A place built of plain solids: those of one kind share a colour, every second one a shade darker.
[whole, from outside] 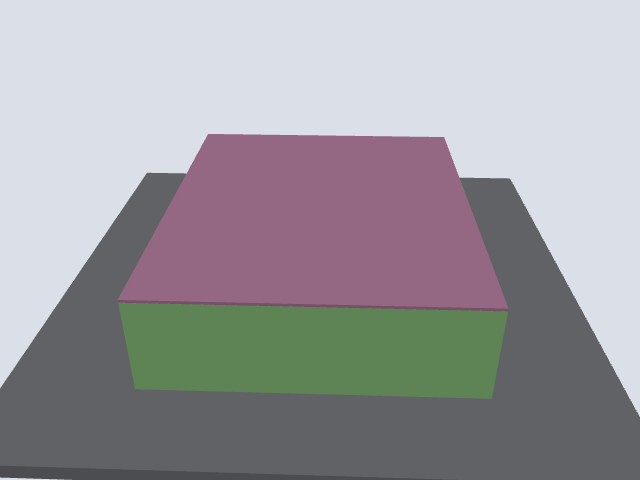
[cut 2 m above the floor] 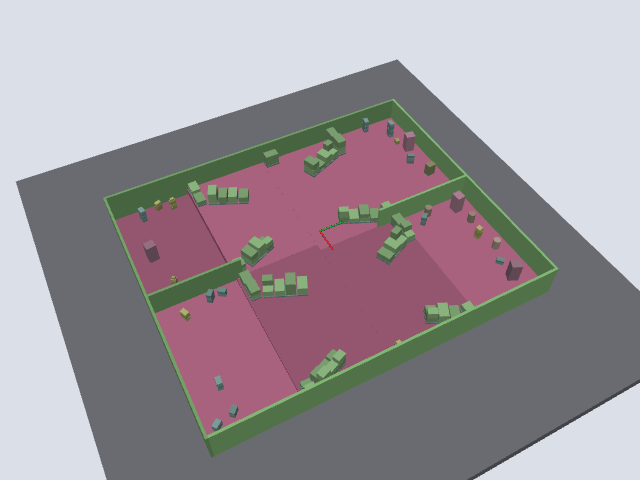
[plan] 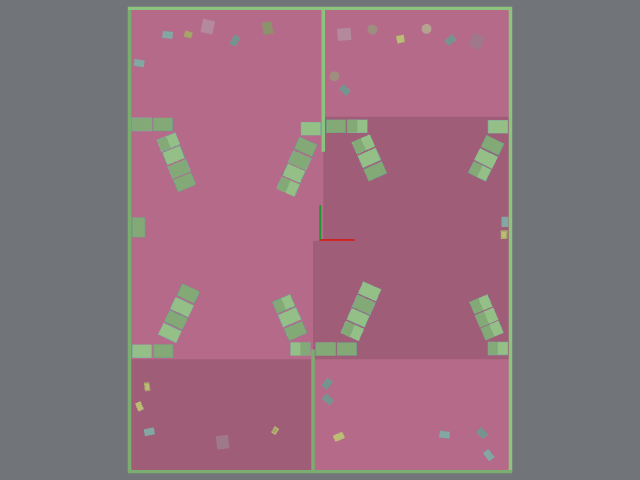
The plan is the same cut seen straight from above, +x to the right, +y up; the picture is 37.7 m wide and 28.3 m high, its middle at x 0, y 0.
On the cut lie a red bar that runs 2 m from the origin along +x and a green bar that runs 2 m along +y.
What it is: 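A closed cross-dock hall without a stair; its walked floor lies 0.86 m over the lower ground and ends at a front at either end, two bays a front; beyond a bay's line the ground lies deep, a low step down, or level and merely marked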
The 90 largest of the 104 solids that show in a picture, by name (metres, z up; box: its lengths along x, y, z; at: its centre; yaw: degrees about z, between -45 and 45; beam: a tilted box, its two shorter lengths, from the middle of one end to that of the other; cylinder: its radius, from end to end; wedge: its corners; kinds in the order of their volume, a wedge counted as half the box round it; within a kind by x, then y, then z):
{
 "floor_1": {"box": [10.66, 6.57, 0.28], "at": [-5.82, -10.29, 0.09]},
 "floor_2": {"box": [10.74, 6.99, 0.91], "at": [-5.78, -3.53, 0.41]},
 "floor_3": {"box": [11.34, 13.62, 0.91], "at": [-5.48, 6.77, 0.41]},
 "floor_4": {"box": [11.56, 6.99, 0.91], "at": [5.37, -3.53, 0.41]},
 "floor_5": {"box": [11.48, 6.57, 0.75], "at": [5.41, -10.29, 0.32]},
 "floor_6": {"box": [10.96, 7.31, 0.91], "at": [5.67, 3.61, 0.41]},
 "floor_7": {"box": [10.88, 6.33, 0.75], "at": [5.71, 10.41, 0.33]},
 "wall_1": {"box": [0.2, 27.12, 6.84], "at": [-11.23, 0.0, 3.37]},
 "wall_2": {"box": [0.2, 7.12, 6.84], "at": [-0.41, -10.02, 3.37]},
 "wall_3": {"box": [22.66, 0.2, 6.84], "at": [0.0, -13.66, 3.37]},
 "wall_4": {"box": [22.66, 0.2, 6.84], "at": [0.0, 13.66, 3.37]},
 "wall_5": {"box": [0.2, 8.37, 6.84], "at": [0.19, 9.39, 3.37]},
 "wall_6": {"box": [0.2, 27.12, 6.84], "at": [11.23, 0.0, 3.37]},
 "roof_1": {"box": [22.66, 27.52, 0.2], "at": [0.0, 0.0, 6.89]},
 "load_1": {"box": [0.73, 1.16, 1.02], "at": [-10.7, 0.75, 1.52]},
 "load_2": {"box": [1.15, 0.73, 1.22], "at": [-10.5, 6.82, 1.62], "yaw": 0.1},
 "load_3": {"box": [1.1, 0.75, 0.54], "at": [-10.49, -6.55, 1.28], "yaw": 0.1},
 "load_4": {"box": [1.1, 0.77, 0.7], "at": [-9.26, 6.82, 1.36]},
 "load_5": {"box": [1.1, 0.77, 0.7], "at": [-9.26, 6.82, 2.06]},
 "load_6": {"box": [1.13, 0.77, 0.36], "at": [-9.24, -6.55, 1.19], "yaw": 0.4},
 "load_7": {"box": [0.58, 0.7, 0.71], "at": [-9.2, 5.66, 2.07], "yaw": 22.2},
 "load_8": {"box": [1.16, 0.7, 0.71], "at": [-8.94, 5.76, 1.36], "yaw": 22.1},
 "load_9": {"box": [1.15, 0.71, 1.07], "at": [-8.85, -5.47, 1.55], "yaw": -25.1},
 "load_10": {"box": [1.09, 0.78, 0.9], "at": [-8.63, 4.99, 1.46], "yaw": 21.9},
 "load_11": {"box": [1.16, 0.7, 0.71], "at": [-8.49, -4.71, 1.36], "yaw": -25.1},
 "load_12": {"box": [1.1, 0.76, 0.43], "at": [-8.3, 4.18, 1.23], "yaw": 22.4},
 "load_13": {"box": [1.15, 0.74, 0.73], "at": [-8.14, -3.96, 1.37], "yaw": -25.2},
 "load_14": {"box": [1.11, 0.76, 0.62], "at": [-7.99, 3.41, 1.94], "yaw": 21.7},
 "load_15": {"box": [1.11, 0.76, 0.62], "at": [-7.98, 3.4, 1.32], "yaw": 22.0},
 "load_16": {"box": [1.1, 0.76, 0.57], "at": [-7.76, -3.16, 1.29], "yaw": -25.2},
 "load_17": {"box": [1.13, 0.73, 0.45], "at": [-2.14, -3.77, 1.23], "yaw": 23.8},
 "load_18": {"box": [0.57, 0.73, 0.45], "at": [-1.88, -3.66, 1.69], "yaw": 23.7},
 "load_19": {"box": [1.13, 0.78, 0.66], "at": [-1.88, 3.15, 1.34], "yaw": -23.6},
 "load_20": {"box": [1.11, 0.75, 1.23], "at": [-1.8, -4.56, 1.62], "yaw": 23.6},
 "load_21": {"box": [0.57, 0.78, 0.66], "at": [-1.63, 3.03, 1.99], "yaw": -23.8},
 "load_22": {"box": [1.11, 0.77, 0.39], "at": [-1.54, 3.93, 1.2], "yaw": -23.7},
 "load_23": {"box": [1.12, 0.75, 0.53], "at": [-1.45, -5.36, 1.27], "yaw": 23.5},
 "load_24": {"box": [1.12, 0.75, 0.53], "at": [-1.44, -5.36, 1.8], "yaw": 23.5},
 "load_25": {"box": [1.1, 0.78, 0.43], "at": [-1.2, 4.69, 1.66], "yaw": -23.6},
 "load_26": {"box": [1.1, 0.78, 0.43], "at": [-1.19, 4.69, 1.22], "yaw": -23.8},
 "load_27": {"box": [1.14, 0.77, 0.41], "at": [-1.15, -6.43, 1.21], "yaw": 0.1},
 "load_28": {"box": [0.57, 0.77, 0.41], "at": [-0.87, -6.42, 1.62], "yaw": 0.1},
 "load_29": {"box": [1.12, 0.74, 0.35], "at": [-0.84, 5.5, 1.19], "yaw": -24.1},
 "load_30": {"box": [1.12, 0.74, 0.88], "at": [-0.54, 6.56, 1.45], "yaw": -0.3},
 "load_31": {"box": [1.11, 0.78, 0.51], "at": [0.33, -6.43, 1.26], "yaw": -0.1},
 "load_32": {"box": [1.11, 0.76, 0.77], "at": [0.94, 6.71, 1.4], "yaw": 0.4},
 "load_33": {"box": [1.12, 0.74, 0.43], "at": [1.57, -6.42, 1.22], "yaw": 0.1},
 "load_34": {"box": [1.12, 0.74, 0.43], "at": [1.58, -6.43, 1.65], "yaw": 0.3},
 "load_35": {"box": [0.57, 0.78, 0.6], "at": [1.65, -5.25, 1.92], "yaw": -24.0},
 "load_36": {"box": [1.14, 0.78, 0.6], "at": [1.91, -5.36, 1.31], "yaw": -23.7},
 "load_37": {"box": [0.58, 0.74, 0.57], "at": [1.92, 6.71, 1.87], "yaw": 0.1},
 "load_38": {"box": [1.17, 0.74, 0.57], "at": [2.21, 6.7, 1.29], "yaw": -0.1},
 "load_39": {"box": [1.13, 0.72, 0.6], "at": [2.24, -4.58, 1.31], "yaw": -23.8},
 "load_40": {"box": [0.58, 0.77, 0.71], "at": [2.29, 5.53, 2.08], "yaw": 23.9},
 "load_41": {"box": [1.16, 0.77, 0.71], "at": [2.56, 5.64, 1.36], "yaw": 24.0},
 "load_42": {"box": [1.1, 0.76, 1.31], "at": [2.58, -3.82, 1.66], "yaw": -24.1},
 "load_43": {"box": [1.11, 0.76, 0.86], "at": [2.9, 4.84, 1.44], "yaw": 23.8},
 "load_44": {"box": [1.15, 0.76, 0.76], "at": [2.93, -3.03, 1.39], "yaw": -23.8},
 "load_45": {"box": [1.16, 0.74, 0.5], "at": [3.25, 4.05, 1.26], "yaw": 24.1},
 "load_46": {"box": [1.13, 0.75, 0.54], "at": [9.42, 4.06, 1.28], "yaw": -25.8},
 "load_47": {"box": [1.14, 0.77, 0.61], "at": [9.49, -3.79, 1.31], "yaw": 22.8},
 "load_48": {"box": [0.57, 0.75, 0.54], "at": [9.67, 3.93, 1.82], "yaw": -26.0},
 "load_49": {"box": [0.57, 0.77, 0.61], "at": [9.75, -3.68, 1.92], "yaw": 22.8},
 "load_50": {"box": [1.17, 0.75, 0.78], "at": [9.79, 4.81, 1.4], "yaw": -26.1},
 "load_51": {"box": [1.17, 0.77, 0.47], "at": [9.82, -4.58, 1.24], "yaw": 23.4},
 "load_52": {"box": [0.58, 0.77, 0.47], "at": [10.09, -4.46, 1.71], "yaw": 22.9},
 "load_53": {"box": [1.14, 0.77, 0.67], "at": [10.15, -5.34, 1.34], "yaw": 22.8},
 "load_54": {"box": [1.12, 0.73, 0.46], "at": [10.17, 5.59, 1.24], "yaw": -25.8},
 "load_55": {"box": [0.57, 0.77, 0.67], "at": [10.4, -5.22, 2.01], "yaw": 23.1},
 "load_56": {"box": [1.15, 0.72, 0.43], "at": [10.49, -6.4, 1.23], "yaw": -0.1},
 "load_57": {"box": [1.12, 0.74, 0.57], "at": [10.49, 6.68, 1.29], "yaw": -0.1},
 "load_58": {"box": [0.57, 0.72, 0.43], "at": [10.77, -6.39, 1.66]},
 "cage_trolley_1": {"box": [0.72, 0.8, 1.66], "at": [-6.62, 12.58, 1.69], "yaw": -11.8},
 "cage_trolley_2": {"box": [0.72, 0.8, 1.66], "at": [-5.74, -11.92, 1.06], "yaw": 6.4},
 "cage_trolley_3": {"box": [0.8, 0.72, 1.66], "at": [1.43, 12.12, 1.53], "yaw": 4.4},
 "cage_trolley_4": {"box": [0.72, 0.8, 1.66], "at": [9.24, 11.72, 1.53], "yaw": -25.4},
 "pallet_1": {"box": [1.2, 0.8, 0.14], "at": [-10.49, -6.55, 0.94]},
 "pallet_2": {"box": [1.2, 0.8, 0.14], "at": [-8.94, 5.76, 0.94], "yaw": 22.0},
 "pallet_3": {"box": [1.2, 0.8, 0.14], "at": [-8.49, -4.71, 0.94], "yaw": -25.2},
 "pallet_4": {"box": [1.2, 0.8, 0.14], "at": [0.95, 6.71, 0.94]},
 "pallet_5": {"box": [1.2, 0.8, 0.14], "at": [1.58, -6.42, 0.94]},
 "pallet_6": {"box": [1.2, 0.8, 0.14], "at": [2.2, 6.71, 0.94]},
 "pallet_7": {"box": [1.2, 0.8, 0.14], "at": [2.25, -4.58, 0.94], "yaw": -23.7},
 "pallet_8": {"box": [1.2, 0.8, 0.14], "at": [10.49, 6.67, 0.94]},
 "drum_1": {"cylinder": 0.29, "from": [0.85, 9.65, 0.7], "to": [0.85, 9.65, 1.58]},
 "drum_2": {"cylinder": 0.29, "from": [3.09, 12.41, 0.7], "to": [3.09, 12.41, 1.58]},
 "drum_3": {"cylinder": 0.29, "from": [6.28, 12.45, 0.7], "to": [6.28, 12.45, 1.58]},
 "bin_1": {"box": [0.58, 0.72, 1.06], "at": [-3.09, 12.49, 1.39], "yaw": 8.7},
 "crate_1": {"box": [0.6, 0.4, 0.3], "at": [0.46, -9.4, 1.45], "yaw": -42.3},
 "crate_2": {"box": [0.4, 0.6, 0.3], "at": [10.9, 1.07, 1.31], "yaw": -0.2}
}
